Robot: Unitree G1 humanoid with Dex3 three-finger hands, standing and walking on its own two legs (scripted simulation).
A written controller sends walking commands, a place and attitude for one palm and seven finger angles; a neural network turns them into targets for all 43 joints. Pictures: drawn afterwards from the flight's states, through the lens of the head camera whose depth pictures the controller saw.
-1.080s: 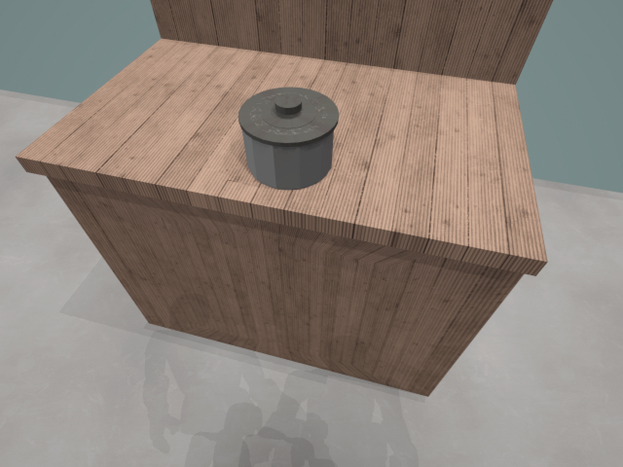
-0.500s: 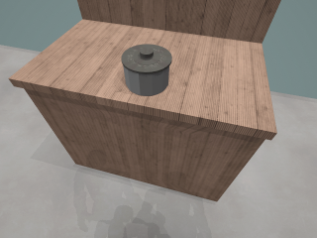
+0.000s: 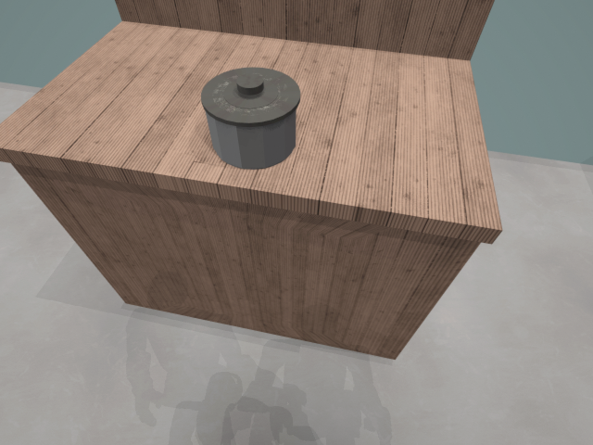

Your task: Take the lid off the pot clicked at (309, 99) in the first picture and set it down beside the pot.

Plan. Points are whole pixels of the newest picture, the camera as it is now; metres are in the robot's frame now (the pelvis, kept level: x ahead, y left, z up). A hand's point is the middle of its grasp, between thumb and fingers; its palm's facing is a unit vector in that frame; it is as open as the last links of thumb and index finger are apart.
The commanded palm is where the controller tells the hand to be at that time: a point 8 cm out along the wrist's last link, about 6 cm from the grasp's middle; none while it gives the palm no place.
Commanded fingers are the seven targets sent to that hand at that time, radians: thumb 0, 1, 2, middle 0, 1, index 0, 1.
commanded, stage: turn to face it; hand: left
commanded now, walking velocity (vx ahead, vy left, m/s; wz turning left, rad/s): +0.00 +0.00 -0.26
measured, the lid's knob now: (250, 84) +0.65 +0.13 +0.13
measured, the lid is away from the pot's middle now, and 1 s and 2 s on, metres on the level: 0.00 0.00 0.00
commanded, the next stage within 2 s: take the last steps up to it in 0.22 s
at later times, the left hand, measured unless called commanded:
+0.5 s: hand out of the picture +0.07 +0.18 -0.16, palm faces -0.02 -0.97 -0.24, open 7.4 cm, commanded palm none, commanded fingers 0.00 0.90 0.90 -0.20 -0.30 -0.20 -0.30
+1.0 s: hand (134, 427) +0.16 +0.27 -0.17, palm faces -0.03 -0.98 -0.19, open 7.4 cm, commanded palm none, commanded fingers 0.00 0.90 0.90 -0.20 -0.30 -0.20 -0.30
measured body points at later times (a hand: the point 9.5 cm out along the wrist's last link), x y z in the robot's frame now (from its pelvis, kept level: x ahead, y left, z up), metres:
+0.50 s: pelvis +0.01 +0.00 +0.00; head +0.03 -0.02 +0.44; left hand +0.07 +0.23 -0.14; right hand +0.04 -0.25 -0.16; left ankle -0.01 +0.11 -0.70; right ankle +0.01 -0.11 -0.73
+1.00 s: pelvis +0.10 +0.08 +0.01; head +0.13 +0.11 +0.46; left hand +0.16 +0.32 -0.16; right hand +0.09 -0.14 -0.13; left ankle +0.12 +0.14 -0.73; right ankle +0.07 -0.06 -0.65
